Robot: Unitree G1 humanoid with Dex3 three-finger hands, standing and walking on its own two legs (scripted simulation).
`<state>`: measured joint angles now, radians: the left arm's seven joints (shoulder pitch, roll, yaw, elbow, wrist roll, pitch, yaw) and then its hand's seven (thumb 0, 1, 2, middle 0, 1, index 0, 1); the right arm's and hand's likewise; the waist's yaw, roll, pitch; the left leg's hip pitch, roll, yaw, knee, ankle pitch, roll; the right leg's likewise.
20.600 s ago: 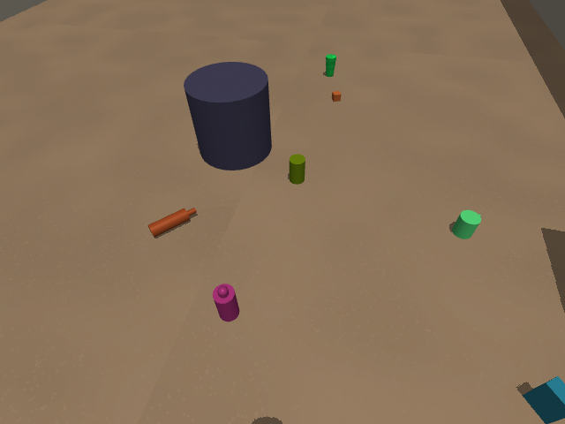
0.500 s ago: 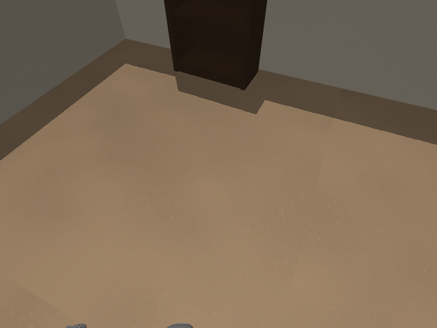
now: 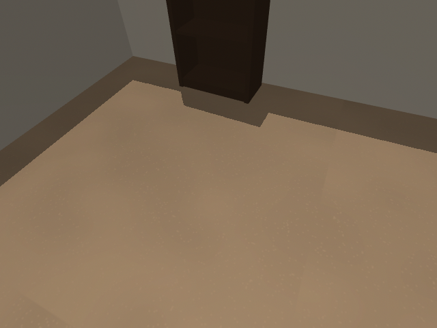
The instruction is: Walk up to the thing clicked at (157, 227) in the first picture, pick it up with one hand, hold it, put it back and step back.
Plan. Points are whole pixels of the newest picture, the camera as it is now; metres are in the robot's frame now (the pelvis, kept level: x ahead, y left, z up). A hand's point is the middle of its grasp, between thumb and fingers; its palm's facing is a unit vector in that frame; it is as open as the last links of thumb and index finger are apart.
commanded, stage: stand
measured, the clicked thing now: out of the picture -1.38 +0.18 -0.75
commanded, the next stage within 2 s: none
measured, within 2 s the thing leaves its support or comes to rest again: neither
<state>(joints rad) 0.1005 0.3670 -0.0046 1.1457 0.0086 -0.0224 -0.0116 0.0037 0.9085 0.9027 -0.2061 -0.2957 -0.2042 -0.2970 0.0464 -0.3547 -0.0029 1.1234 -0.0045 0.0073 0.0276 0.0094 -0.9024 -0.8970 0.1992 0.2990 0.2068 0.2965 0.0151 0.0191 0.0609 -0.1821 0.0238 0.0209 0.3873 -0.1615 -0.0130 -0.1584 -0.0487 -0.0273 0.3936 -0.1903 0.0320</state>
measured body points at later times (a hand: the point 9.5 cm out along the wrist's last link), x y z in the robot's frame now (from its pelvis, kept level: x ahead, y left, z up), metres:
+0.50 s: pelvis +0.01 -0.01 +0.00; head +0.02 -0.02 +0.45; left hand +0.10 +0.29 -0.13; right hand +0.08 -0.32 -0.13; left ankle +0.03 +0.13 -0.74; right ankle +0.02 -0.14 -0.74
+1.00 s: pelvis +0.03 -0.02 +0.00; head +0.04 -0.02 +0.45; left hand +0.11 +0.29 -0.13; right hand +0.11 -0.32 -0.13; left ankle +0.03 +0.13 -0.74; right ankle +0.02 -0.14 -0.74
